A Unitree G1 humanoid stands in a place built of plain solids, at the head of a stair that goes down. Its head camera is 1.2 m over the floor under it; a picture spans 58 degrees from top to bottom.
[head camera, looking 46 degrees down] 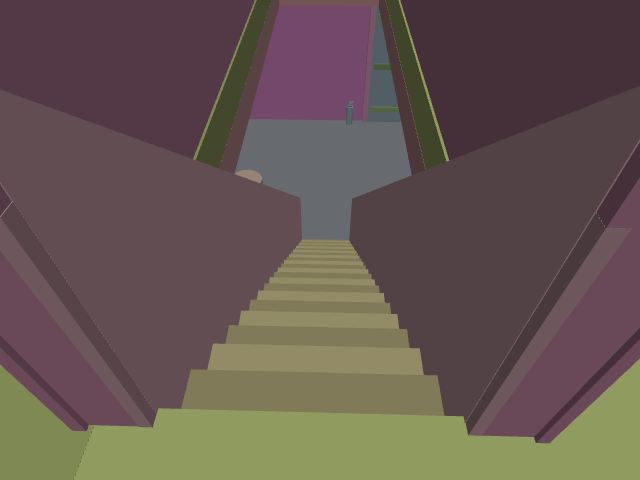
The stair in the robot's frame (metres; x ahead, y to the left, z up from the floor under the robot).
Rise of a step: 0.19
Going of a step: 0.22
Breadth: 0.93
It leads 2 degrees to the right of straight ahead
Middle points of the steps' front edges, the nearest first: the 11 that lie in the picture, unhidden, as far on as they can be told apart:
0.49 0.03 0.00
0.71 0.02 -0.19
0.92 0.02 -0.38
1.14 0.01 -0.57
1.35 0.01 -0.77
1.57 0.00 -0.96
1.78 -0.01 -1.15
2.00 -0.01 -1.34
2.21 -0.02 -1.53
2.43 -0.02 -1.73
2.64 -0.03 -1.92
